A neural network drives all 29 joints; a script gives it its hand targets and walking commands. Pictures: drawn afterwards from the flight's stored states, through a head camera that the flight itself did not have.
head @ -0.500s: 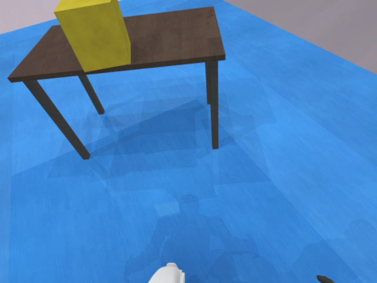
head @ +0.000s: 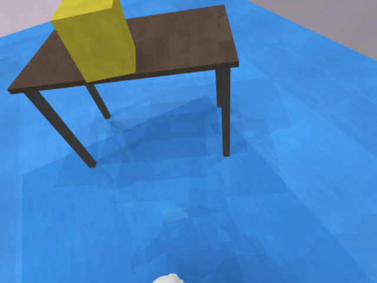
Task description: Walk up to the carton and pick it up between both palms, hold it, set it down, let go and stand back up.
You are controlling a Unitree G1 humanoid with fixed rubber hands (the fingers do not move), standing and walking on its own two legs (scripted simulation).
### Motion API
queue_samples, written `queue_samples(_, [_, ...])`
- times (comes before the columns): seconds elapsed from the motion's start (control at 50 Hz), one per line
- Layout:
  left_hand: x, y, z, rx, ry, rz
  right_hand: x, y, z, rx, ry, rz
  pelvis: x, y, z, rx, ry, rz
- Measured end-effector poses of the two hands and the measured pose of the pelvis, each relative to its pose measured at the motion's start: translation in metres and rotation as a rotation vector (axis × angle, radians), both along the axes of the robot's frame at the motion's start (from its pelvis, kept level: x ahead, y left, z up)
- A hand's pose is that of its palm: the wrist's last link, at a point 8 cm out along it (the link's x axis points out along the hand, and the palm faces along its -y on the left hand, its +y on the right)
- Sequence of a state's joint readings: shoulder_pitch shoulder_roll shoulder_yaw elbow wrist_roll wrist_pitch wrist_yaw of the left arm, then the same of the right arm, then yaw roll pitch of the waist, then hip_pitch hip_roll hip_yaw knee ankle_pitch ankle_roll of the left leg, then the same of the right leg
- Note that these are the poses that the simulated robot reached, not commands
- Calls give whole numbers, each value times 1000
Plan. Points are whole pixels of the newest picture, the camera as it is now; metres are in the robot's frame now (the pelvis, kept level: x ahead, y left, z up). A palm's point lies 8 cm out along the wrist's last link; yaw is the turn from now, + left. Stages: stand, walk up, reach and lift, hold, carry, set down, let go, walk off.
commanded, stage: walk up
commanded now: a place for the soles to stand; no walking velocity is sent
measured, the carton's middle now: (100, 37) +1.00 +0.36 +0.07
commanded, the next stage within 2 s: none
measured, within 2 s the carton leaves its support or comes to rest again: neither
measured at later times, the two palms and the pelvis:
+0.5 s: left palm out of the picture +0.14 +0.40 -0.10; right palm (293, 271) +0.18 -0.20 -0.13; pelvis +0.08 +0.09 -0.01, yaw +0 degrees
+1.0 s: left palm out of the picture +0.13 +0.44 -0.09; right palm (276, 249) +0.23 -0.18 -0.15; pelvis +0.12 +0.12 -0.01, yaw -2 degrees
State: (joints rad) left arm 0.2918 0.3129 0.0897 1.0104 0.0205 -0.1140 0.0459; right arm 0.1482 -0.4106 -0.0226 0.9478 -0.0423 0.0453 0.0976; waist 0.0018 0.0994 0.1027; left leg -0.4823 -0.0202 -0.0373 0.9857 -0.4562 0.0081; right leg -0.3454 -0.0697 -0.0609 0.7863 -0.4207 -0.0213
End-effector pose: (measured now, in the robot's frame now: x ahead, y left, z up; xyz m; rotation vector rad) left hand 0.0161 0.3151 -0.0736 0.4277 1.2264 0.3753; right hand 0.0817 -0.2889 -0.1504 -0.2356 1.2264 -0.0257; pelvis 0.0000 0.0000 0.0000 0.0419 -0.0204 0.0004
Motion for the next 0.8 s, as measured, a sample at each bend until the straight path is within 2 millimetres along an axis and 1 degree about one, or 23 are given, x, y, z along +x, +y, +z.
queue_samples(0.08, [-12, 8, 3, 13, 58, 29, 31, 8, 0, 3, -26, 16, 13, 7, 0, 2, 11, 7])
queue_samples(0.14, [-18, 17, 0, 6, 92, 45, 56, 18, 3, -6, -58, 28, 23, 16, -2, -13, 15, 10])
queue_samples(0.18, [-17, 24, -5, -3, 104, 52, 72, 26, 7, -16, -80, 32, 30, 25, -4, -26, 15, 12])
queue_samples(0.22, [-12, 33, -12, -17, 106, 56, 88, 35, 11, -29, -101, 36, 38, 35, -6, -41, 15, 14])
queue_samples(0.26, [-1, 44, -21, -31, 98, 55, 102, 46, 13, -45, -115, 40, 46, 47, -10, -58, 16, 17])
queue_samples(0.32, [25, 64, -39, -51, 57, 43, 116, 64, 10, -69, -129, 59, 58, 69, -20, -66, -10, 21])
queue_samples(0.38, [62, 76, -39, -60, 1, 10, 113, 80, 12, -57, -117, 40, 64, 81, -16, -70, -47, 15])
queue_samples(0.44, [97, 82, -33, -64, -55, -16, 105, 88, 16, -52, -88, 20, 72, 88, -9, -74, -59, 8])
queue_samples(0.5, [122, 85, -27, -58, -77, -41, 98, 90, 16, -49, -62, -1, 82, 92, -6, -68, -72, -8])
queue_samples(0.56, [139, 85, -23, -49, -79, -59, 91, 88, 11, -40, -32, -22, 92, 91, -6, -58, -69, -23])
queue_samples(0.64, [154, 78, -19, -24, -51, -84, 82, 82, -1, -22, 13, -45, 102, 84, -8, -32, -41, -50])
queue_samples(0.68, [156, 74, -17, -10, -42, -88, 80, 79, -7, -8, 36, -58, 105, 79, -9, -25, -38, -52])
queue_samples(0.74, [148, 75, -9, 9, -14, -74, 86, 77, -7, -6, 54, -61, 112, 76, -5, -19, -31, -53])
queue_samples(0.8, [136, 80, -3, 29, 19, -58, 101, 77, -5, -10, 36, -51, 117, 79, -3, -10, -24, -54])
